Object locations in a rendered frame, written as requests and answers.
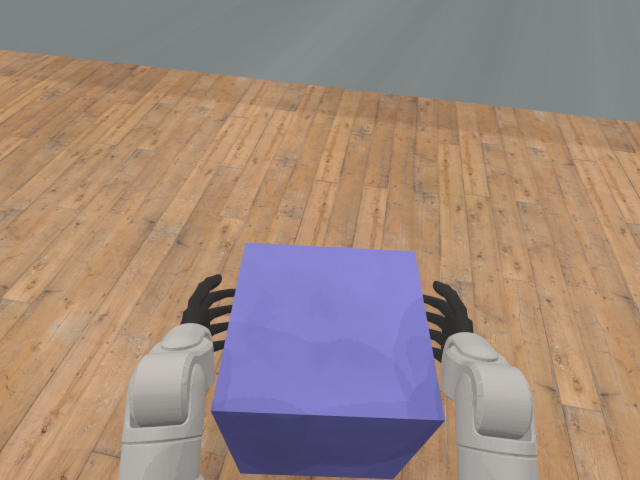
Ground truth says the robot right forearm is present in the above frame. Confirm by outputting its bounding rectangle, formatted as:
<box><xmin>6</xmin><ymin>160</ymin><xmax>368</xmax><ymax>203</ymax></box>
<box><xmin>441</xmin><ymin>332</ymin><xmax>539</xmax><ymax>480</ymax></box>

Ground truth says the robot left forearm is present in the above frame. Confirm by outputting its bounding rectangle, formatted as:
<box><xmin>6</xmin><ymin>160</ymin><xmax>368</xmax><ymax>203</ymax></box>
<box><xmin>118</xmin><ymin>323</ymin><xmax>215</xmax><ymax>480</ymax></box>

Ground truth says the robot left hand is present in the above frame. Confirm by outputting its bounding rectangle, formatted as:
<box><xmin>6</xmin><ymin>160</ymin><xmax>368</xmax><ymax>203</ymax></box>
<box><xmin>180</xmin><ymin>274</ymin><xmax>236</xmax><ymax>352</ymax></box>

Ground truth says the carton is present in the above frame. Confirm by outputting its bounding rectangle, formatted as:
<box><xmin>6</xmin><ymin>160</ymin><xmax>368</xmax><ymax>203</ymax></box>
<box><xmin>211</xmin><ymin>243</ymin><xmax>445</xmax><ymax>479</ymax></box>

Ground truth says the robot right hand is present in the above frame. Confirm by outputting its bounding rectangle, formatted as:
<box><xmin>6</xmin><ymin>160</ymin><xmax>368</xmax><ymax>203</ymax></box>
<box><xmin>423</xmin><ymin>281</ymin><xmax>473</xmax><ymax>363</ymax></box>

